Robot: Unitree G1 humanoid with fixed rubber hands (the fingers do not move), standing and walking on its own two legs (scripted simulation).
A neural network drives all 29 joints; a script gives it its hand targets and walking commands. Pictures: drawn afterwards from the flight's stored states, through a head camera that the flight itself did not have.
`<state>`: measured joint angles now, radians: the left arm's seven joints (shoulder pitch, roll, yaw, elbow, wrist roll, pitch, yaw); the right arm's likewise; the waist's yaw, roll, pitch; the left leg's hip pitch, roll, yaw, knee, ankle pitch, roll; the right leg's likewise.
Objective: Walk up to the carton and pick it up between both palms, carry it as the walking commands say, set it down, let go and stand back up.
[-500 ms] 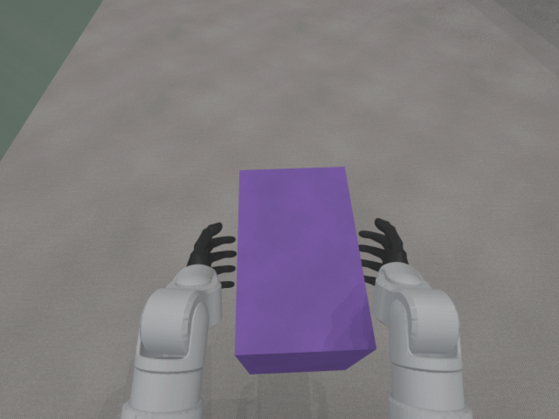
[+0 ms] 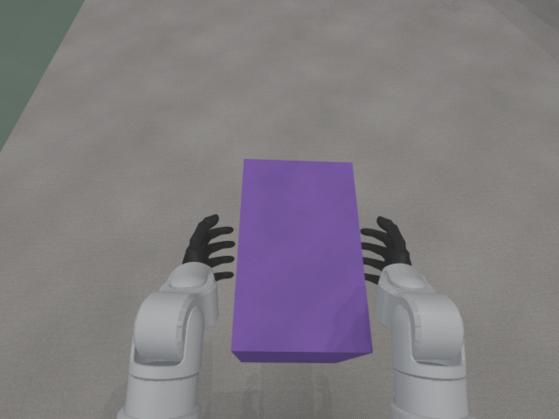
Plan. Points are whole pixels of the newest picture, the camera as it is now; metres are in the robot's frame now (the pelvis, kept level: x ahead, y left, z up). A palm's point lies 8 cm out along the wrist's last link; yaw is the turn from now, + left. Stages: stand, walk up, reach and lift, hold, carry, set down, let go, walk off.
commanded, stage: carry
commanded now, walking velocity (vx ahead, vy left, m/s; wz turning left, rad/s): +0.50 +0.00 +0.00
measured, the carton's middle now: (293, 268) +0.35 -0.01 -0.02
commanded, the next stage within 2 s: none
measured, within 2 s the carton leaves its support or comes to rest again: neither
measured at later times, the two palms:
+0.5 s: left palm (197, 118) +0.63 +0.17 +0.06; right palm (326, 108) +0.65 -0.08 +0.07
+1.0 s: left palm (216, 25) +1.00 +0.17 +0.07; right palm (311, 22) +1.01 -0.07 +0.07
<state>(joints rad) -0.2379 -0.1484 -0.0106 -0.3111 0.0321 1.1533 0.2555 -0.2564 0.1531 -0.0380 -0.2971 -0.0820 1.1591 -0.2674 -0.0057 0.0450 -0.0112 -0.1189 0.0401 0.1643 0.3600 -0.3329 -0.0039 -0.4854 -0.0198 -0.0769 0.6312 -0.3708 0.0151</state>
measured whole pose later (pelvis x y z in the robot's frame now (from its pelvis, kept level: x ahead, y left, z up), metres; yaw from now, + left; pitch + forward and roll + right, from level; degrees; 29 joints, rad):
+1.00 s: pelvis +0.71 +0.05 -0.02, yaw +4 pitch +6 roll -4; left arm -0.31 -0.17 -0.05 -0.17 0.07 1.21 0.29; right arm -0.25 0.15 -0.11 -0.23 -0.06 1.18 -0.25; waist 0.00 0.05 -0.11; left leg -0.20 0.03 0.06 1.05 -0.49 -0.02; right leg -0.43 0.01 -0.22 0.54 -0.21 -0.07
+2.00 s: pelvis +1.45 +0.16 -0.01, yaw +4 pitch +6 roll +1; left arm -0.20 -0.14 -0.04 -0.36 0.02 1.19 0.27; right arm -0.22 0.14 -0.03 -0.32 -0.05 1.17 -0.28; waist 0.03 -0.01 -0.02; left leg -0.46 0.00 0.16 0.39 -0.06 0.01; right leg -0.08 -0.06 -0.14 0.41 -0.41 0.01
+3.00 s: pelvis +2.14 +0.18 +0.01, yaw -1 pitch +5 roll -1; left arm -0.24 -0.15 0.01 -0.23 0.08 1.22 0.27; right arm -0.28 0.16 -0.02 -0.22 -0.07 1.23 -0.27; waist -0.04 0.02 -0.10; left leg -0.16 0.03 0.15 0.36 -0.27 0.05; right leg -0.45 -0.02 -0.08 0.86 -0.48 -0.02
